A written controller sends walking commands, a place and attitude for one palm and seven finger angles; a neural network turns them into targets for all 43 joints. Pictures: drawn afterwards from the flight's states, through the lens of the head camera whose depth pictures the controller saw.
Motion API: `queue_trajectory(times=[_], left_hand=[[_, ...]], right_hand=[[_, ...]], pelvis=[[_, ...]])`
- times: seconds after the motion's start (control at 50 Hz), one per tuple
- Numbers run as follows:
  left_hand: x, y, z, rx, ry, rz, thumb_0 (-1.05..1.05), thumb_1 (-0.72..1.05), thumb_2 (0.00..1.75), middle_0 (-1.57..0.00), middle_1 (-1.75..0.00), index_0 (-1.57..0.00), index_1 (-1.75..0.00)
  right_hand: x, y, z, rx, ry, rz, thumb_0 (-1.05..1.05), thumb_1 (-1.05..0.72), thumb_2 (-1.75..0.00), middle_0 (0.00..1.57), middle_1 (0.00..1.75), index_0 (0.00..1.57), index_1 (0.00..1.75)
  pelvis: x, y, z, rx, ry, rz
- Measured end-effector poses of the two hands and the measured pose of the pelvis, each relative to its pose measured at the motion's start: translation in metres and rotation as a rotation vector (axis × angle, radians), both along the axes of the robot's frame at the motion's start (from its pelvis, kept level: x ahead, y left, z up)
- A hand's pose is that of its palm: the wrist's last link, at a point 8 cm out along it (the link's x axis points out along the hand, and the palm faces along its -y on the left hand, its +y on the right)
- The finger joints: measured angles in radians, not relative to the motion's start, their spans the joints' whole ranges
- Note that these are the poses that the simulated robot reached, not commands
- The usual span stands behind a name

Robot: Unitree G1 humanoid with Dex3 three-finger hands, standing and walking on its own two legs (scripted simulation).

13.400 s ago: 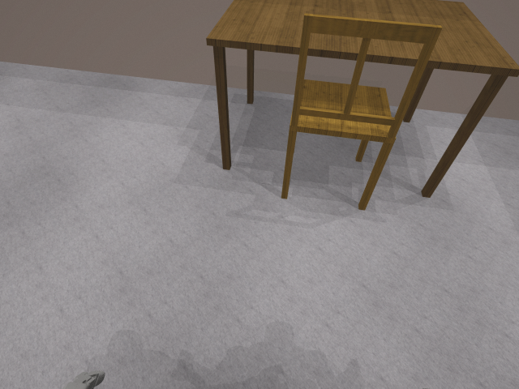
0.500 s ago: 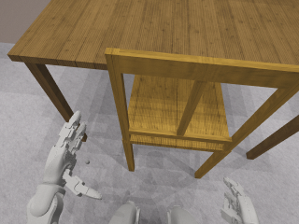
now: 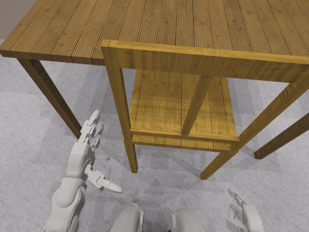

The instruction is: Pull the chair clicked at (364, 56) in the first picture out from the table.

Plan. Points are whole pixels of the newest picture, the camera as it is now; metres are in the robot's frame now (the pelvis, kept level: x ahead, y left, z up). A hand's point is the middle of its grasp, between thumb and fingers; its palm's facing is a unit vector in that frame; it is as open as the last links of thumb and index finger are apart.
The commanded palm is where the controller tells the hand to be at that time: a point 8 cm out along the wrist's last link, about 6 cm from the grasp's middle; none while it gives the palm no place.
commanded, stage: aim the fingers beside a spindle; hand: left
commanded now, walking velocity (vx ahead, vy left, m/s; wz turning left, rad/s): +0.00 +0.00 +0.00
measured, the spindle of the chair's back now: (193, 110) +0.43 -0.09 +0.03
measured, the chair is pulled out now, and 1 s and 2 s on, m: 0.00 0.00 0.00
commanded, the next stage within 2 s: none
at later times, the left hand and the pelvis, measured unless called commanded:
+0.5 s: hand (111, 151) +0.30 +0.12 +0.03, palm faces -0.05 -1.00 -0.05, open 16.9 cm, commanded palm +0.28 +0.17 +0.02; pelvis +0.00 -0.01 +0.00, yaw +0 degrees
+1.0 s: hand (119, 161) +0.29 +0.10 +0.01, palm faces -0.12 -0.99 +0.01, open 16.9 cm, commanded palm +0.29 +0.16 +0.02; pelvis +0.00 -0.01 +0.00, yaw +0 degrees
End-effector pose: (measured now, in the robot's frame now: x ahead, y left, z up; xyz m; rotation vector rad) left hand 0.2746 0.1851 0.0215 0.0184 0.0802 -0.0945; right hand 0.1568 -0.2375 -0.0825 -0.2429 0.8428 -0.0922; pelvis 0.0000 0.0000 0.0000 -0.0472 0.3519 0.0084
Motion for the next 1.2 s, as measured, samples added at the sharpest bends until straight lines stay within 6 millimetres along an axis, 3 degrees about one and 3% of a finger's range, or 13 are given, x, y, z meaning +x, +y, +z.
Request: queue_trajectory(times=[0.12,0.3,0.46,0.62,0.7,0.78,0.86,0.94,0.98,1.02,1.1,1.14,1.2], left_hand=[[0.004,-0.009,0.013,0.002,-0.076,0.007,-0.01,-0.50,0.30,-0.06,-0.08,-0.06,-0.08],[0.013,-0.022,-0.015,0.002,0.006,-0.003,-0.01,-0.50,0.30,-0.06,-0.08,-0.06,-0.08],[0.012,-0.013,0.016,0.035,-0.100,0.042,-0.01,-0.50,0.30,-0.06,-0.08,-0.06,-0.08],[0.004,-0.024,-0.021,-0.005,0.049,-0.007,-0.01,-0.50,0.30,-0.06,-0.08,-0.06,-0.08],[0.004,-0.025,0.000,0.002,-0.053,-0.003,-0.01,-0.50,0.30,-0.06,-0.08,-0.06,-0.08],[0.011,-0.012,0.022,0.035,-0.150,0.045,-0.01,-0.50,0.30,-0.06,-0.08,-0.07,-0.08],[0.016,-0.006,0.000,0.029,-0.040,0.041,-0.01,-0.50,0.30,-0.06,-0.08,-0.06,-0.08],[0.005,-0.021,-0.027,-0.014,0.086,-0.019,-0.01,-0.50,0.30,-0.05,-0.08,-0.06,-0.08],[-0.001,-0.027,-0.020,-0.024,0.059,-0.033,-0.01,-0.50,0.30,-0.06,-0.08,-0.06,-0.08],[-0.004,-0.027,-0.001,-0.020,-0.025,-0.020,-0.01,-0.50,0.30,-0.06,-0.08,-0.06,-0.08],[0.003,-0.014,0.031,0.029,-0.185,0.043,-0.01,-0.50,0.30,-0.06,-0.08,-0.07,-0.08],[0.010,-0.008,0.024,0.045,-0.166,0.058,-0.01,-0.50,0.30,-0.06,-0.08,-0.06,-0.08],[0.015,-0.012,-0.008,0.027,-0.020,0.026,-0.01,-0.50,0.30,-0.06,-0.08,-0.06,-0.08]], right_hand=[[0.000,-0.004,-0.003,0.002,0.014,-0.004,0.02,-0.91,-0.90,0.20,0.30,0.20,0.30],[0.002,-0.008,-0.014,0.012,0.034,-0.005,0.02,-0.91,-0.90,0.20,0.30,0.20,0.30],[0.002,-0.006,-0.014,0.040,0.043,-0.006,0.02,-0.91,-0.90,0.20,0.30,0.20,0.30],[0.004,-0.011,-0.013,0.022,0.031,-0.007,0.02,-0.91,-0.90,0.20,0.30,0.20,0.30],[0.005,-0.014,-0.011,0.004,0.020,-0.015,0.02,-0.91,-0.90,0.20,0.30,0.20,0.30],[0.004,-0.012,-0.012,0.016,0.026,-0.005,0.02,-0.91,-0.90,0.20,0.30,0.20,0.30],[0.002,-0.010,-0.013,0.032,0.036,0.000,0.02,-0.91,-0.90,0.20,0.30,0.20,0.30],[0.000,-0.010,-0.011,0.021,0.032,-0.016,0.02,-0.91,-0.90,0.20,0.30,0.20,0.30],[-0.002,-0.010,-0.010,0.011,0.027,-0.026,0.02,-0.91,-0.90,0.20,0.30,0.20,0.30],[-0.003,-0.009,-0.008,0.007,0.025,-0.028,0.02,-0.91,-0.90,0.20,0.30,0.20,0.30],[-0.004,-0.005,-0.011,0.021,0.034,-0.007,0.02,-0.91,-0.90,0.20,0.30,0.20,0.30],[-0.004,-0.003,-0.014,0.033,0.043,0.006,0.02,-0.91,-0.90,0.20,0.30,0.20,0.30],[-0.004,-0.001,-0.017,0.044,0.052,0.007,0.02,-0.91,-0.90,0.20,0.30,0.20,0.30]], pelvis=[[0.003,-0.002,0.000,0.005,0.006,-0.003],[0.001,-0.007,-0.008,0.011,0.024,-0.005],[0.004,-0.010,-0.003,0.017,0.015,-0.008],[0.002,-0.012,-0.006,0.016,0.021,-0.003],[0.001,-0.012,-0.006,0.015,0.013,-0.004],[0.001,-0.011,-0.004,0.016,0.010,-0.004],[-0.001,-0.011,-0.005,0.015,0.015,-0.001],[-0.002,-0.009,-0.006,0.012,0.019,-0.002],[-0.001,-0.008,-0.005,0.011,0.016,-0.005],[0.000,-0.007,-0.004,0.012,0.011,-0.007],[0.000,-0.006,-0.002,0.011,0.006,-0.003],[-0.002,-0.006,-0.004,0.011,0.008,0.000],[-0.004,-0.005,-0.007,0.011,0.015,0.002]])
